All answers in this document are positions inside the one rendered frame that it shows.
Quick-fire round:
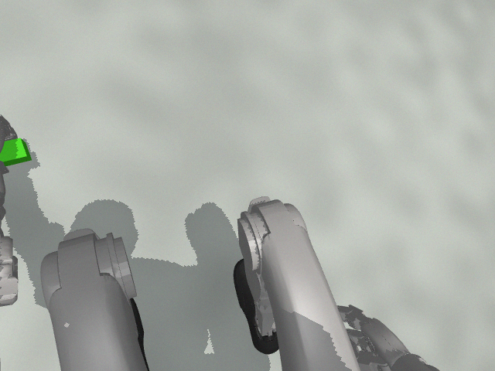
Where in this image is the right robot hand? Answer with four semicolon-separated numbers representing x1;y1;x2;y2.
337;305;411;371

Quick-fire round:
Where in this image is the left robot arm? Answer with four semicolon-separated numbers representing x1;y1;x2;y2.
0;166;18;370

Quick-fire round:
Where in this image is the right robot foot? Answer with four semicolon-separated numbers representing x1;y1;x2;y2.
234;259;279;354

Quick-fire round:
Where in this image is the right robot arm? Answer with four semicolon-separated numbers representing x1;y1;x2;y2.
391;354;440;371

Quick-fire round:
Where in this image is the left robot hand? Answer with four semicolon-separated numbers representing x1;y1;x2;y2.
0;114;18;174

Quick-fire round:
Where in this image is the left robot foot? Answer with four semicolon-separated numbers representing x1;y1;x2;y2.
130;298;149;371

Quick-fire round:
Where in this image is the small box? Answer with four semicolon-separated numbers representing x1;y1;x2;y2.
0;138;32;166

